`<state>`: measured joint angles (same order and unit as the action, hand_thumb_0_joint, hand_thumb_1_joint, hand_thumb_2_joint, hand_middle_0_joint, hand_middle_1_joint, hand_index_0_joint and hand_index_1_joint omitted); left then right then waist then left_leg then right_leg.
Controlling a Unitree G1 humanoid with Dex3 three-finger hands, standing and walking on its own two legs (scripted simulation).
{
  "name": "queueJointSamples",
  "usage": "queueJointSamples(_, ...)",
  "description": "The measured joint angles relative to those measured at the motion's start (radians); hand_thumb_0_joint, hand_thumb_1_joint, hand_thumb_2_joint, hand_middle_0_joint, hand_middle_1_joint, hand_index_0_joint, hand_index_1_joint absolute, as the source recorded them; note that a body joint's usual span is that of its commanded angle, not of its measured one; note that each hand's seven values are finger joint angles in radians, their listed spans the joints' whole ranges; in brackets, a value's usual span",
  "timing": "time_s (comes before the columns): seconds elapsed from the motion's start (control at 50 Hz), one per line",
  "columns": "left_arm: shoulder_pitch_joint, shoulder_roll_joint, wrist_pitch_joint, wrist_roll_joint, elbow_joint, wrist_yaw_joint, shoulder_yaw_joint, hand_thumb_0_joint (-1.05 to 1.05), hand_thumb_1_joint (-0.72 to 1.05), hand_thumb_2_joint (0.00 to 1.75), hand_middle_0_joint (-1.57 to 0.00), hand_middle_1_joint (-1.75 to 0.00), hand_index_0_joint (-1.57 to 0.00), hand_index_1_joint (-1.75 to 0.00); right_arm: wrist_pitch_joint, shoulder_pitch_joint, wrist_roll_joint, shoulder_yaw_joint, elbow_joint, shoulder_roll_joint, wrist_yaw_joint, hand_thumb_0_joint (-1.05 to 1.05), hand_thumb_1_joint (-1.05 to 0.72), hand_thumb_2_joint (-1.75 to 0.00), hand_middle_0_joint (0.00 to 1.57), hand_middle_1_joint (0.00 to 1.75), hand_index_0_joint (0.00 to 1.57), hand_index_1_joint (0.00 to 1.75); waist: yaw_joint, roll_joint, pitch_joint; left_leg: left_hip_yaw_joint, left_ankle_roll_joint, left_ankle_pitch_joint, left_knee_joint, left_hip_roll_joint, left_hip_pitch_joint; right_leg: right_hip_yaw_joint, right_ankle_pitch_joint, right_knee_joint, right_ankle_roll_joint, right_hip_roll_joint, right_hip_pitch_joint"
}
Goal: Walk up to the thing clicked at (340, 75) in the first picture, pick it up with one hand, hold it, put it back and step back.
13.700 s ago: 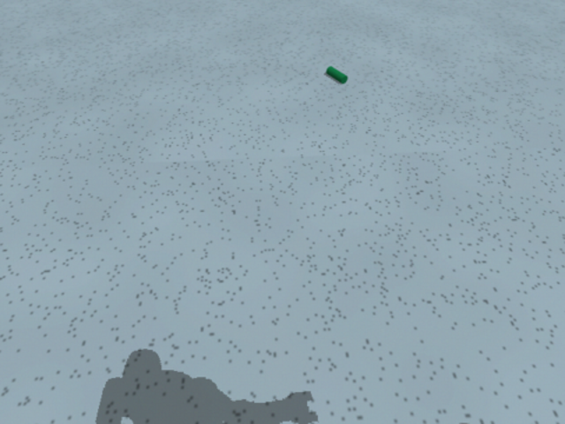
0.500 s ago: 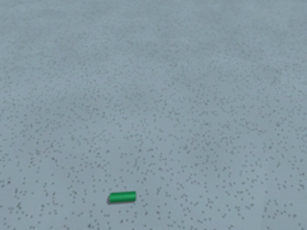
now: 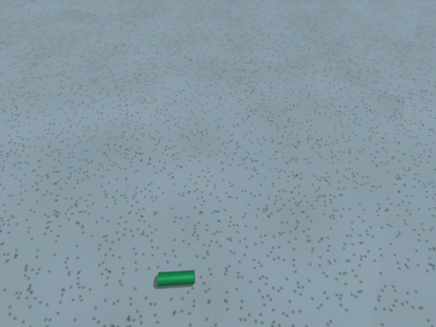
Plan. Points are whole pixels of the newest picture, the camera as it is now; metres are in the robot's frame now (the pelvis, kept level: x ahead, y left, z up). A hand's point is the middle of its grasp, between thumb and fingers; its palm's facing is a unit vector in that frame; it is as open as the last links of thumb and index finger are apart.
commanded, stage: stand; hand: left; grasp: from above
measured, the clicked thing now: (176, 278) +0.42 +0.18 -0.76
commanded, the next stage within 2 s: rise first in 0.10 s
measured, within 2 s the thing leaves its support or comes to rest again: neither
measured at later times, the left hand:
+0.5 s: hand out of the picture +0.15 +0.25 -0.17, palm faces -0.05 -0.93 -0.36, open 9.9 cm
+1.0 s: hand out of the picture +0.12 +0.27 -0.28, palm faces -0.28 -0.81 -0.52, open 14.0 cm
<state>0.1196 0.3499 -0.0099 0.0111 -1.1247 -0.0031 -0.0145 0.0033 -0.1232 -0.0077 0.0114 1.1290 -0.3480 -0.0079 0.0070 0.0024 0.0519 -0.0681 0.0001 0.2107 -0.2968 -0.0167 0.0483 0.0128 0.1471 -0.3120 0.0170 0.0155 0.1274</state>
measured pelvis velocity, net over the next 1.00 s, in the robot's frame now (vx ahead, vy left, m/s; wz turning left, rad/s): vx -0.03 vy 0.00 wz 0.06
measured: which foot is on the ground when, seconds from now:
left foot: down 0.00-1.00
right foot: down 0.00-1.00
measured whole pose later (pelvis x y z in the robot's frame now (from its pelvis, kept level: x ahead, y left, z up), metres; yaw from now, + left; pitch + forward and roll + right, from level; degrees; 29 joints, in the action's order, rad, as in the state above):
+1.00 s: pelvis -0.03 +0.00 -0.13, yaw +3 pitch +22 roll -1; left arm 0.09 0.36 0.09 0.39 -0.64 0.00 0.09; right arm 0.17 -0.15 0.00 0.03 0.57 -0.25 0.02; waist 0.02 -0.01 -0.14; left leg 0.01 0.00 0.59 -1.29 -0.02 1.08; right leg -0.04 0.51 -1.25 0.01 0.04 1.12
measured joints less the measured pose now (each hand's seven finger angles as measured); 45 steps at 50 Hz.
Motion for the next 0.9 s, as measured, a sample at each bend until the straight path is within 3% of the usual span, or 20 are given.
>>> queueJointSamples(0.22, 0.002, -0.001, 0.001, 0.001, 0.000, -0.001, -0.001, 0.00, 0.90, 0.90, -0.20, -0.30, -0.20, -0.30, -0.001, 0.003, 0.001, -0.002, -0.002, 0.000, 0.002, 0.01, -0.90, -0.90, 0.21, 0.30, 0.20, 0.30, -0.001, 0.002, -0.003, 0.001, -0.002, 0.003, -0.002, -0.001, -0.003, -0.001, 0.006, -0.007, -0.001, -0.001, -0.001)
queueJointSamples(0.3, -0.069, -0.019, -0.021, -0.025, 0.045, -0.017, 0.046, 0.01, 0.84, 0.90, -0.20, -0.37, -0.19, -0.37, 0.027, -0.057, 0.052, -0.017, -0.168, 0.018, 0.035, 0.01, -0.91, -0.90, 0.21, 0.30, 0.20, 0.30, 0.007, -0.005, 0.001, 0.028, 0.000, 0.035, -0.112, 0.003, 0.124, -0.026, 0.039, -0.098, -0.004, 0.008, 0.107)
queueJointSamples(0.38, -0.173, -0.012, -0.014, 0.029, 0.050, 0.012, 0.113, 0.01, 0.67, 0.89, -0.19, -0.53, -0.19, -0.53, 0.038, -0.067, 0.045, -0.007, -0.265, 0.063, 0.043, 0.01, -0.90, -0.90, 0.21, 0.30, 0.20, 0.30, 0.014, -0.021, -0.008, 0.035, -0.003, 0.071, -0.228, -0.002, 0.268, -0.031, 0.070, -0.203, -0.010, 0.006, 0.245)
queueJointSamples(0.46, -0.170, 0.002, 0.010, 0.103, 0.118, 0.044, 0.145, 0.00, 0.43, 0.89, -0.17, -0.73, -0.18, -0.72, 0.040, -0.092, 0.036, 0.009, -0.331, 0.099, 0.039, 0.01, -0.88, -0.90, 0.21, 0.30, 0.20, 0.30, 0.025, -0.027, -0.041, 0.035, -0.004, 0.112, -0.321, -0.008, 0.361, -0.029, 0.106, -0.290, -0.012, 0.003, 0.336)
queueJointSamples(0.58, -0.110, -0.011, 0.106, 0.160, 0.212, 0.034, 0.118, 0.00, 0.01, 0.90, -0.14, -0.92, -0.15, -0.91, 0.043, -0.125, 0.039, 0.014, -0.409, 0.100, 0.031, 0.01, -0.87, -0.90, 0.21, 0.30, 0.20, 0.30, 0.026, -0.002, -0.084, 0.045, 0.000, 0.162, -0.422, -0.008, 0.447, -0.036, 0.148, -0.372, -0.006, 0.005, 0.411)
queueJointSamples(0.68, -0.054, -0.024, 0.124, 0.190, 0.289, 0.025, 0.123, 0.00, -0.27, 0.92, -0.13, -1.00, -0.13, -1.00, 0.083, -0.117, 0.030, 0.026, -0.466, 0.095, 0.024, 0.01, -0.86, -0.90, 0.21, 0.30, 0.20, 0.30, 0.021, 0.001, -0.113, 0.052, 0.003, 0.224, -0.568, -0.008, 0.586, -0.039, 0.206, -0.510, -0.003, 0.009, 0.546)
queueJointSamples(0.78, 0.015, -0.030, 0.104, 0.236, 0.428, 0.018, 0.128, 0.00, -0.41, 0.93, -0.12, -1.05, -0.12, -1.04, 0.112, -0.090, 0.022, 0.033, -0.501, 0.095, 0.028, 0.01, -0.86, -0.90, 0.21, 0.30, 0.20, 0.30, 0.011, -0.011, -0.137, 0.058, 0.004, 0.292, -0.729, -0.007, 0.734, -0.041, 0.273, -0.672, -0.002, 0.013, 0.694)
queueJointSamples(0.9, 0.067, -0.028, 0.132, 0.287, 0.563, 0.006, 0.114, 0.00, -0.49, 0.96, -0.10, -1.07, -0.10, -1.08, 0.128, -0.057, 0.021, 0.027, -0.536, 0.103, 0.036, 0.01, -0.86, -0.90, 0.21, 0.30, 0.20, 0.30, 0.011, -0.011, -0.152, 0.070, 0.003, 0.338, -0.849, -0.004, 0.853, -0.049, 0.321, -0.790, -0.004, 0.019, 0.809)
